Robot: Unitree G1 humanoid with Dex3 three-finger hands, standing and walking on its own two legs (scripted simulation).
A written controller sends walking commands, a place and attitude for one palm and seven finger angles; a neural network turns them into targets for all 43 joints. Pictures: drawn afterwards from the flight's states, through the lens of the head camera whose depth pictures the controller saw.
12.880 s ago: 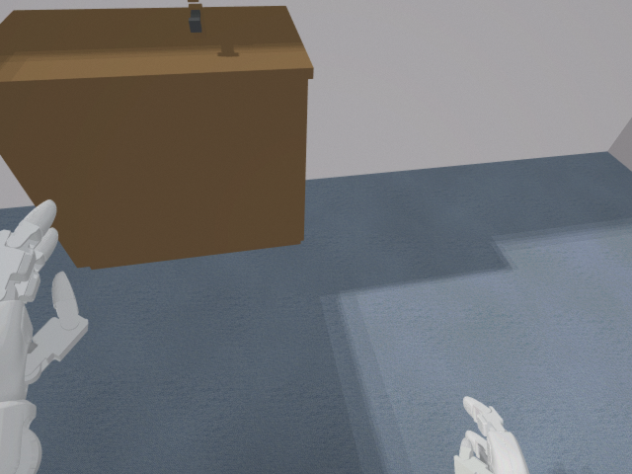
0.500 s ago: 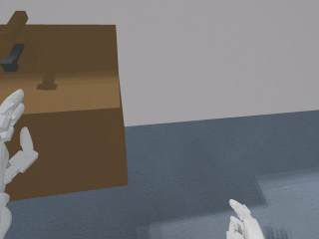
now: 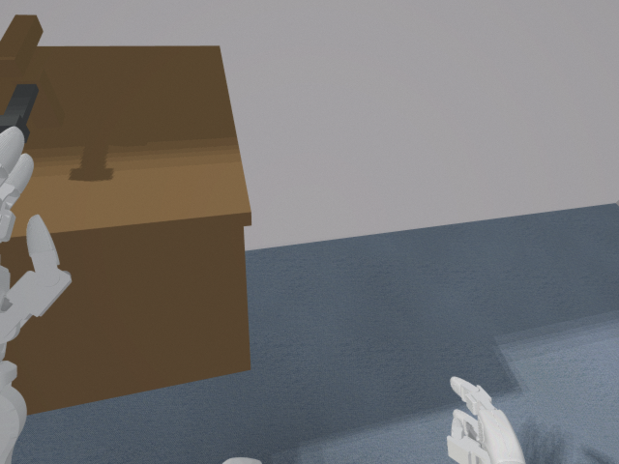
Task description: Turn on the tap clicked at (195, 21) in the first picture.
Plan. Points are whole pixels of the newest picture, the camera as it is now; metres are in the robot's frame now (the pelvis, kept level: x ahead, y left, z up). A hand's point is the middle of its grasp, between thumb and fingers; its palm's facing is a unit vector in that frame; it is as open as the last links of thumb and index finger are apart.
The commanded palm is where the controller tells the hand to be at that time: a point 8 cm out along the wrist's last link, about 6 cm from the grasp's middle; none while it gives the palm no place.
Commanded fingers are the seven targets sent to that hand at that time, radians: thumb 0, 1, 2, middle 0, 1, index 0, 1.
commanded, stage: shuffle to correct the standing spot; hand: left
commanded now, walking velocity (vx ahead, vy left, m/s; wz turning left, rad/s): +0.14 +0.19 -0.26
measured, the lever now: (10, 129) +0.44 +0.45 +0.14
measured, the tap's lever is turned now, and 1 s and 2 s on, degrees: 0 0 0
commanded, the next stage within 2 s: come to a stop and stand still in 0.82 s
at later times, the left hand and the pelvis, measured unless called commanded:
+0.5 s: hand (71, 223) +0.27 +0.27 +0.19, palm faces +0.32 -0.84 -0.45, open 7.4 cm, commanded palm +0.22 +0.31 +0.21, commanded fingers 0.00 0.90 0.90 -0.20 -0.30 -0.20 -0.30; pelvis +0.04 +0.04 +0.03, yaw -4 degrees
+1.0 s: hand out of the picture +0.31 +0.38 +0.20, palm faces +0.38 -0.86 -0.35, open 7.4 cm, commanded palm +0.26 +0.42 +0.21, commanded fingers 0.00 0.90 0.90 -0.20 -0.30 -0.20 -0.30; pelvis +0.08 +0.15 +0.01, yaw -3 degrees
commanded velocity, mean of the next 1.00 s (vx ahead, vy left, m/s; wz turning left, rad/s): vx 0.10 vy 0.13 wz -0.01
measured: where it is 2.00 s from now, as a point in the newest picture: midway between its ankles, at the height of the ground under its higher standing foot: outside the picture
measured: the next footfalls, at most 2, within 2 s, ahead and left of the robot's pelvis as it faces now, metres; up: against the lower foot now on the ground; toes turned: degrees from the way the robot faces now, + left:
right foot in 0.28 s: +0.08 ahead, -0.05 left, +0.00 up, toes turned -11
left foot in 0.64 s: +0.15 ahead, +0.25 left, +0.00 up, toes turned -3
